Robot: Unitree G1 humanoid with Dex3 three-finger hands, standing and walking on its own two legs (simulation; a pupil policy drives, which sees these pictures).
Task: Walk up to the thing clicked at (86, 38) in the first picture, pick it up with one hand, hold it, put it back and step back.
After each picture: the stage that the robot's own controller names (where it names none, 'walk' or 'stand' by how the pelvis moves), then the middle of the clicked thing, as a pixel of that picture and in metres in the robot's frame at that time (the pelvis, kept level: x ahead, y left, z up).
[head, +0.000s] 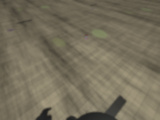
stand; (86, 36) +2.13 +0.19 -0.72
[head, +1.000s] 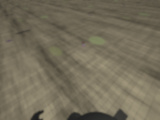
walk; (83, 44) +1.97 +0.36 -0.72
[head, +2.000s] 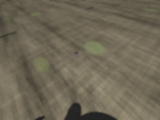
walk; (76, 54) +1.33 +0.43 -0.72
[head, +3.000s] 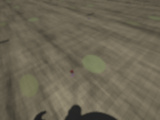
walk; (72, 73) +0.87 +0.37 -0.72
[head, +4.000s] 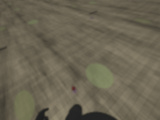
walk; (74, 89) +0.53 +0.30 -0.72
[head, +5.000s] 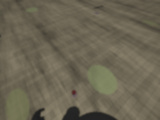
stand; (74, 93) +0.41 +0.20 -0.69
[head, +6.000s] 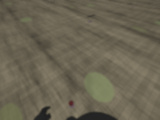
stand; (71, 104) +0.34 +0.21 -0.72
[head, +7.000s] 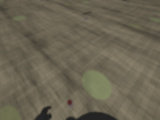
stand; (70, 103) +0.33 +0.23 -0.73
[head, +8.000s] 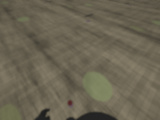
stand; (70, 103) +0.34 +0.22 -0.73
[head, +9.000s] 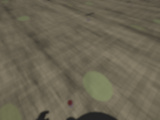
stand; (70, 103) +0.33 +0.23 -0.73
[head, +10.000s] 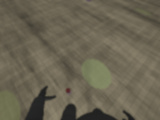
go down; (68, 91) +0.36 +0.22 -0.68
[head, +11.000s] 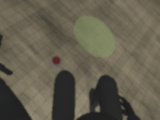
go down; (56, 61) +0.41 +0.26 -0.29
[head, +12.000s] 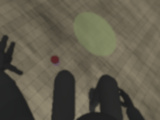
close in; (55, 60) +0.40 +0.27 -0.28
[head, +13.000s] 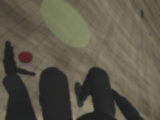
close; (25, 59) +0.39 +0.30 -0.22
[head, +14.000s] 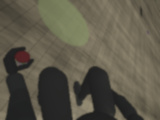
close; (23, 59) +0.38 +0.31 -0.22
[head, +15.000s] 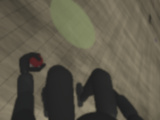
lift; (36, 62) +0.34 +0.28 -0.21
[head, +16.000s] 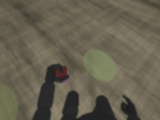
lift; (62, 75) +0.32 +0.19 +0.00
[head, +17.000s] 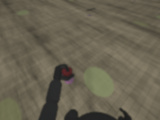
hold; (68, 75) +0.33 +0.16 +0.02
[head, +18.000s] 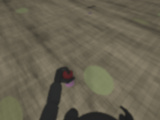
hold; (68, 78) +0.32 +0.16 -0.01
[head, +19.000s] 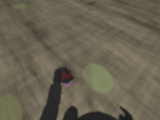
crouch; (67, 78) +0.32 +0.17 -0.03
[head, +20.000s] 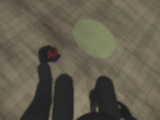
lower; (54, 56) +0.44 +0.24 -0.11
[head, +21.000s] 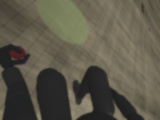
lower; (19, 56) +0.40 +0.31 -0.22
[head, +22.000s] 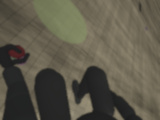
lower; (19, 56) +0.40 +0.31 -0.22
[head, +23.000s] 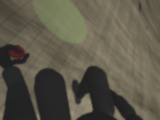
lower; (19, 56) +0.40 +0.31 -0.22
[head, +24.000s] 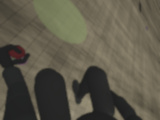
lower; (19, 56) +0.40 +0.31 -0.22
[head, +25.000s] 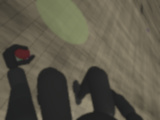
open; (23, 56) +0.39 +0.30 -0.22
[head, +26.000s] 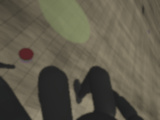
withdraw; (26, 56) +0.38 +0.29 -0.23
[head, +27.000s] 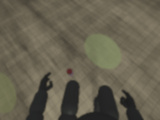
walk; (69, 72) +0.41 +0.22 -0.46
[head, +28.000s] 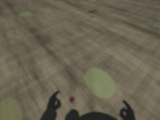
stand; (72, 100) +0.36 +0.19 -0.66
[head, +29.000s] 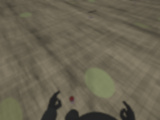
stand; (71, 99) +0.37 +0.20 -0.67
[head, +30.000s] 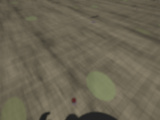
stand; (73, 101) +0.38 +0.18 -0.71
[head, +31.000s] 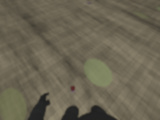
walk; (72, 89) +0.41 +0.15 -0.71
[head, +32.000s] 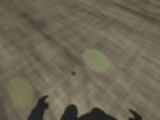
walk; (73, 74) +0.62 +0.22 -0.70
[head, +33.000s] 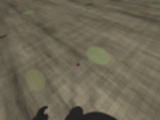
stand; (78, 66) +0.92 +0.27 -0.70
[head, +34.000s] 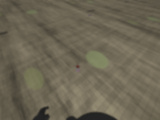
stand; (77, 68) +0.96 +0.22 -0.72
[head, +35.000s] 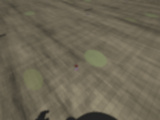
stand; (76, 67) +0.97 +0.26 -0.73
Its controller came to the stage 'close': yes
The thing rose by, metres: 0.71
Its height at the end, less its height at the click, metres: +0.00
